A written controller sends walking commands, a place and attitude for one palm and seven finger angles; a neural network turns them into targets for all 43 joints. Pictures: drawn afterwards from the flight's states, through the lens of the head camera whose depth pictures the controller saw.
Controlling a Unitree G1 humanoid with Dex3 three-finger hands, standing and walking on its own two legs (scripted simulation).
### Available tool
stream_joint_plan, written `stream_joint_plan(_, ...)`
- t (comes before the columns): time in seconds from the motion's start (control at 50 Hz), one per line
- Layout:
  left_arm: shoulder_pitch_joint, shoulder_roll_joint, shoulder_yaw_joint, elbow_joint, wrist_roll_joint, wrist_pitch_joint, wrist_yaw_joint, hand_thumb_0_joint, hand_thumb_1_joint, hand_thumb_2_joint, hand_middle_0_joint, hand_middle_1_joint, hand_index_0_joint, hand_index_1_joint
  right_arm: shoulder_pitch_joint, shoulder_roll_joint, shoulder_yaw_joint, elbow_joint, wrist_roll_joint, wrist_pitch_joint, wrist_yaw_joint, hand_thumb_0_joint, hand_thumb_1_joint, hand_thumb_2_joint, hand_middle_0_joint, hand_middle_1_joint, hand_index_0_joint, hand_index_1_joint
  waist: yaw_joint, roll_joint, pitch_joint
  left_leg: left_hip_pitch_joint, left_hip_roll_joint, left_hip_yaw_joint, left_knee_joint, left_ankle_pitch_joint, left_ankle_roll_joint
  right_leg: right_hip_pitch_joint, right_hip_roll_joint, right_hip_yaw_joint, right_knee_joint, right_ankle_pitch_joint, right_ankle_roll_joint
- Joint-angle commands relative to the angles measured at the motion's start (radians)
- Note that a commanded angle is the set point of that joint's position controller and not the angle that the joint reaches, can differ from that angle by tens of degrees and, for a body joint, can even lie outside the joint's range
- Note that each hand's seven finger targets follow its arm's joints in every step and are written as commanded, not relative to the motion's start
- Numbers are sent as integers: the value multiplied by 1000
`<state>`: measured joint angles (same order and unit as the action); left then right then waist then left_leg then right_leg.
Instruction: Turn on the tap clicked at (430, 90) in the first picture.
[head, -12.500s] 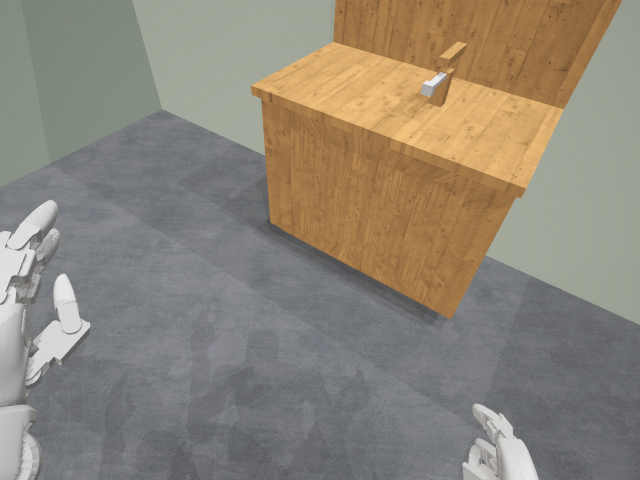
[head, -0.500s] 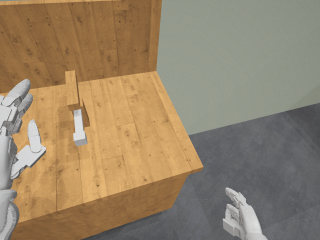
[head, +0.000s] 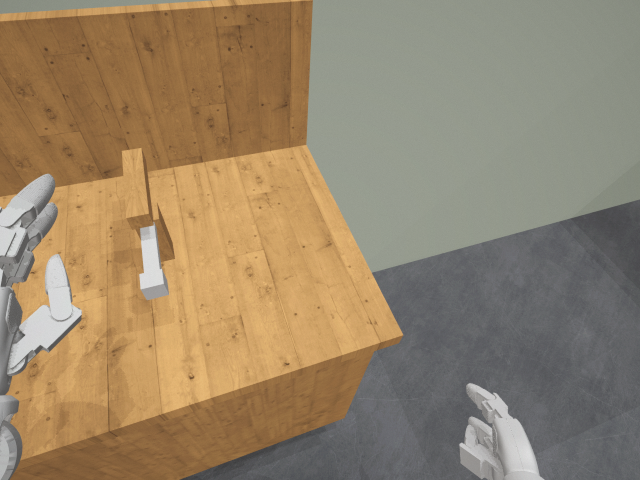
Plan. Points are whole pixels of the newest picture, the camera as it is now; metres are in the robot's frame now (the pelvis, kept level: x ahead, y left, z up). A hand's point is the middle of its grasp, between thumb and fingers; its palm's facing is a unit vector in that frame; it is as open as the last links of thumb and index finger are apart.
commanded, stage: look again from close up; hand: left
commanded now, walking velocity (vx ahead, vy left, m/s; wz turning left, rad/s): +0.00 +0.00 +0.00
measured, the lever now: (154, 284) +0.33 +0.25 +0.02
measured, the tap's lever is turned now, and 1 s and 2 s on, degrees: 0 0 0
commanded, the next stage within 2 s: shuffle to correct the standing spot in 0.10 s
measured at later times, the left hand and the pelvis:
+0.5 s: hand (118, 326) +0.21 +0.20 +0.16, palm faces +0.35 -0.88 -0.33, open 7.4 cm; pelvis -0.02 -0.04 +0.00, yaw -1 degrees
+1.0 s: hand (180, 337) +0.21 +0.15 +0.16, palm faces +0.36 -0.85 -0.39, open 7.4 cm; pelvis +0.00 -0.09 +0.00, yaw +0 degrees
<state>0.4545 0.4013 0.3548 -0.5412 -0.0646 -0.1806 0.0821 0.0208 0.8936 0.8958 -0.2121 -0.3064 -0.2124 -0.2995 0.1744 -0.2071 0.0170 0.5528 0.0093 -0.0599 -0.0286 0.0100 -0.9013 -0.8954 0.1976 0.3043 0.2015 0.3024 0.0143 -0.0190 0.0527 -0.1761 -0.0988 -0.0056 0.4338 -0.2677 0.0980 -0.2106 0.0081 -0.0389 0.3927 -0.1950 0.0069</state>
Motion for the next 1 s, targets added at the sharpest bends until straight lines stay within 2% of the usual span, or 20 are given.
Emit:
stream_joint_plan(0.0, 11, 114, 103, -146, -15, -59, 17, 0, 900, 900, -200, -300, -200, -300, -66, -128, -49, -146, 10, -46, -10, 0, -900, -900, 200, 300, 200, 300, 0, 80, -195, -9, 204, -137, -63, 456, -146, 150, -77, 58, 4, 253, -41)
stream_joint_plan(0.06, -5, 121, 102, -135, -15, -54, 16, 0, 900, 900, -200, -300, -200, -300, -67, -131, -53, -148, 13, -45, -15, 0, -900, -900, 200, 300, 200, 300, -1, 60, -190, -24, 201, -139, -77, 370, -128, 155, -87, 78, -9, 260, -38)
stream_joint_plan(0.1, -18, 102, 78, -132, -14, -51, 18, 0, 900, 900, -200, -300, -200, -300, -74, -130, -48, -146, 15, -45, -18, 0, -900, -900, 200, 300, 200, 300, -2, 63, -175, -31, 200, -137, -91, 324, -122, 145, -82, 79, -14, 233, -35)
stream_joint_plan(0.14, -50, 115, 81, -129, -13, -47, 20, 0, 900, 900, -200, -300, -200, -300, -75, -128, -48, -148, 16, -49, -21, 0, -900, -900, 200, 300, 200, 300, 0, 51, -160, -44, 201, -141, -107, 244, -108, 139, -87, 94, -29, 200, -32)
stream_joint_plan(0.18, -86, 138, 92, -155, -6, -45, 30, 0, 900, 900, -200, -300, -200, -300, -91, -128, -45, -142, 21, -54, -26, 0, -900, -900, 200, 300, 200, 300, 2, 66, -143, -47, 198, -140, -117, 184, -100, 128, -83, 103, -38, 166, -31)
stream_joint_plan(0.2, -103, 109, 66, -145, -9, -47, 27, 0, 900, 900, -200, -300, -200, -300, -82, -123, -41, -139, 14, -55, -27, 0, -900, -900, 200, 300, 200, 300, 1, 59, -137, -52, 203, -148, -133, 159, -99, 124, -77, 98, -43, 141, -30)
stream_joint_plan(0.22, -120, 124, 75, -146, -6, -48, 28, 0, 900, 900, -200, -300, -200, -300, -84, -121, -41, -141, 14, -58, -30, 0, -900, -900, 200, 300, 200, 300, 4, 72, -137, -52, 206, -152, -146, 136, -97, 126, -72, 102, -49, 130, -27)
stream_joint_plan(0.28, -138, 144, 98, -137, -5, -44, 34, 0, 900, 900, -200, -300, -200, -300, -96, -116, -42, -131, 16, -64, -33, 0, -900, -900, 200, 300, 200, 300, 5, 57, -131, -46, 215, -152, -156, 108, -94, 122, -60, 102, -60, 109, -23)
stream_joint_plan(0.3, -153, 112, 67, -140, -7, -46, 29, 0, 900, 900, -200, -300, -200, -300, -91, -115, -41, -133, 11, -63, -32, 0, -900, -900, 200, 300, 200, 300, 2, 61, -128, -46, 220, -154, -161, 101, -91, 118, -57, 100, -61, 105, -25)
stream_joint_plan(0.38, -141, 120, 77, -127, -4, -44, 28, 0, 900, 900, -200, -300, -200, -300, -101, -115, -45, -132, 14, -66, -24, 0, -900, -900, 200, 300, 200, 300, 2, 105, -119, -52, 234, -159, -176, 60, -88, 102, -47, 97, -62, 75, -24)
stream_joint_plan(0.42, -136, 110, 66, -131, -5, -44, 24, 0, 900, 900, -200, -300, -200, -300, -92, -115, -46, -138, 10, -64, -20, 0, -900, -900, 200, 300, 200, 300, 1, 97, -126, -60, 243, -166, -178, 43, -77, 105, -45, 101, -59, 70, -25)
stream_joint_plan(0.52, -96, 121, 82, -151, -11, -38, 21, 0, 900, 900, -200, -300, -200, -300, -92, -115, -53, -146, 12, -55, -15, 0, -900, -900, 200, 300, 200, 300, -1, 88, -153, -33, 249, -144, -139, 90, -66, 92, -45, 108, -54, 98, -30)
stream_joint_plan(0.58, -66, 146, 109, -154, -18, -29, 26, 0, 900, 900, -200, -300, -200, -300, -99, -113, -53, -144, 17, -47, -16, 0, -900, -900, 200, 300, 200, 300, -4, 86, -169, -17, 245, -130, -109, 137, -68, 94, -55, 109, -52, 127, -34)
stream_joint_plan(0.66, -37, 144, 108, -168, -29, -25, 25, 0, 900, 900, -200, -300, -200, -300, -83, -112, -53, -141, 17, -44, -20, 0, -900, -900, 200, 300, 200, 300, -6, 79, -210, 1, 231, -117, -69, 221, -61, 139, -77, 114, -55, 214, -37)
stream_joint_plan(0.7, -25, 137, 98, -174, -31, -23, 30, 0, 900, 900, -200, -300, -200, -300, -89, -116, -49, -134, 16, -42, -24, 0, -900, -900, 200, 300, 200, 300, -9, 85, -202, 1, 221, -109, -56, 238, -60, 138, -85, 115, -59, 242, -37)
stream_joint_plan(0.74, 9, 136, 103, -150, -31, -22, 34, 0, 900, 900, -200, -300, -200, -300, -85, -117, -50, -131, 19, -44, -23, 0, -900, -900, 200, 300, 200, 300, -5, 97, -212, -8, 205, -100, -27, 261, -59, 176, -108, 142, -71, 334, -22)
stream_joint_plan(0.78, 19, 133, 100, -140, -28, -15, 44, 0, 900, 900, -200, -300, -200, -300, -98, -118, -47, -127, 26, -38, -27, 0, -900, -900, 200, 300, 200, 300, -6, 72, -210, -12, 190, -86, 6, 268, -63, 191, -130, 157, -73, 424, -2)
stream_joint_plan(0.86, 6, 134, 99, -114, -25, -11, 53, 0, 900, 900, -200, -300, -200, -300, -91, -122, -50, -128, 29, -28, -31, 0, -900, -900, 200, 300, 200, 300, -3, -16, -202, -37, 168, -69, 54, 214, -59, 209, -169, 193, -102, 497, 41)
stream_joint_plan(0.94, -20, 126, 83, -102, -21, -11, 58, 0, 900, 900, -200, -300, -200, -300, -102, -119, -49, -130, 34, -14, -33, 0, -900, -900, 200, 300, 200, 300, 0, -47, -179, -64, 150, -61, 75, 145, -59, 194, -203, 220, -123, 447, 61)
stream_joint_plan(0.98, -41, 139, 84, -106, -15, -10, 63, 0, 900, 900, -200, -300, -200, -300, -118, -118, -45, -123, 35, -9, -34, 0, -900, -900, 200, 300, 200, 300, 2, -19, -153, -55, 151, -66, 64, 116, -54, 147, -212, 230, -142, 350, 58)
